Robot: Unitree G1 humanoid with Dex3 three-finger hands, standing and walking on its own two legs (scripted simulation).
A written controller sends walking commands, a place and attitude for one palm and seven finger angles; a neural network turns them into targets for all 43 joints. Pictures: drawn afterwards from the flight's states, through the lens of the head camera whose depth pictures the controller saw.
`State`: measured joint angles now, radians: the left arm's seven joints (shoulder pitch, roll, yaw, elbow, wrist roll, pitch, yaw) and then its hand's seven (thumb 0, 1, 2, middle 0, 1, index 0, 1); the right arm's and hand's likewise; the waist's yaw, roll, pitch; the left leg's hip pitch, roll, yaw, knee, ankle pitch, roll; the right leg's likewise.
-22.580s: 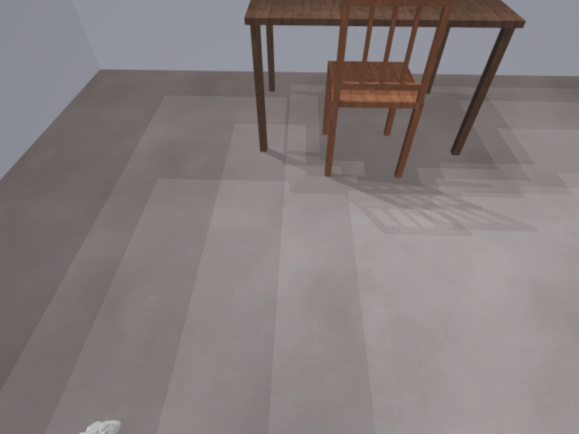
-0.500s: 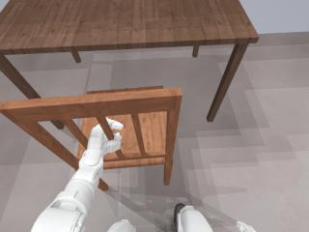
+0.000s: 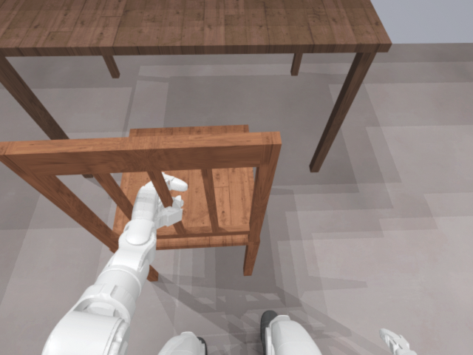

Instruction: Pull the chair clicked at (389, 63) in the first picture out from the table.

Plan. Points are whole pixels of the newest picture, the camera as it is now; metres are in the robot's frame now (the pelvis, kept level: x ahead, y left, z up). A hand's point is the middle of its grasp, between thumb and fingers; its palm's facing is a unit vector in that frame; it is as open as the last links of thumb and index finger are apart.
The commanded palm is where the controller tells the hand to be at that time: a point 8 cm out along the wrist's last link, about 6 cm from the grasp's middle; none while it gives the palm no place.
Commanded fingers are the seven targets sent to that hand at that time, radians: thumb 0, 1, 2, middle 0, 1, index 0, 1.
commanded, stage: step backward, pulling the chair out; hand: left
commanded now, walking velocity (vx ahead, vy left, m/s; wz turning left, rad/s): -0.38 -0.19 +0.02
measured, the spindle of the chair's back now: (169, 205) +0.39 +0.14 -0.08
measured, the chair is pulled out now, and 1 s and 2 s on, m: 0.28 0.37 0.52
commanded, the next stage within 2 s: none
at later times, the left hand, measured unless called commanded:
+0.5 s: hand (172, 235) +0.32 +0.12 -0.06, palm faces -0.02 -0.98 -0.20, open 5.0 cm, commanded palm +0.31 +0.17 -0.05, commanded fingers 0.00 0.90 0.90 -0.50 -1.45 -0.50 -1.45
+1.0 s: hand (169, 253) +0.29 +0.12 -0.05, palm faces -0.04 -0.98 -0.18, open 4.9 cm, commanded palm +0.28 +0.17 -0.05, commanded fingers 0.00 0.90 0.90 -0.50 -1.45 -0.50 -1.45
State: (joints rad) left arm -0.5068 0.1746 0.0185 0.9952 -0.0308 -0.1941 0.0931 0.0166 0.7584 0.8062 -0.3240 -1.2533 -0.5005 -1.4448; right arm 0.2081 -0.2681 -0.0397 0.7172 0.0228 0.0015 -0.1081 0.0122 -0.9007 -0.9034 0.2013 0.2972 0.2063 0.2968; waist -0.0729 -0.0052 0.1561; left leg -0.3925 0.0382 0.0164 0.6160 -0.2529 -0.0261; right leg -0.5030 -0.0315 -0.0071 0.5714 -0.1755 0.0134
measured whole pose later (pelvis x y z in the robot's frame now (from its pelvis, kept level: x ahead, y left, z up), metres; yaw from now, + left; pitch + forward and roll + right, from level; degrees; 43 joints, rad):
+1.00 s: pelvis -0.07 +0.00 +0.00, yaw +2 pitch +2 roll -1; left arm -0.51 0.15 0.00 1.01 0.00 -0.20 0.07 0.02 0.76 0.81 -0.30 -1.29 -0.50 -1.44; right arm 0.26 -0.24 -0.05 0.73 0.01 -0.01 -0.09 0.01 -0.90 -0.90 0.20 0.30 0.20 0.30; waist -0.05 0.01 0.16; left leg -0.24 0.05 0.04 0.64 -0.41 -0.02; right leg -0.42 -0.03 -0.04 0.55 -0.14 -0.01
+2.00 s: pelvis -0.24 +0.01 +0.00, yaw -1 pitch +3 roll -1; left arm -0.51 0.17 0.06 1.02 -0.02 -0.19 0.09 0.02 0.75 0.80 -0.33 -1.23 -0.50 -1.44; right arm 0.19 -0.28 -0.02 0.76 0.02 0.02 -0.11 0.01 -0.90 -0.90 0.20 0.30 0.21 0.30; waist -0.08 0.04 0.15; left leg -0.32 0.06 -0.02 0.61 -0.33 -0.04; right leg -0.42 -0.03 -0.03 0.53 -0.15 0.02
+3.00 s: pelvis -0.43 +0.00 +0.01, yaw -3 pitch -3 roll +0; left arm -0.17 0.12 0.00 0.82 -0.03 -0.13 0.08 0.01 0.74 0.83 -0.34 -1.24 -0.50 -1.45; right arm 0.26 -0.24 0.00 0.74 0.02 0.00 -0.10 0.01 -0.90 -0.90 0.20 0.30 0.21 0.30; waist -0.03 0.06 0.07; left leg -0.22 0.05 0.00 0.52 -0.24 -0.01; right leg -0.25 -0.02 -0.02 0.50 -0.20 0.01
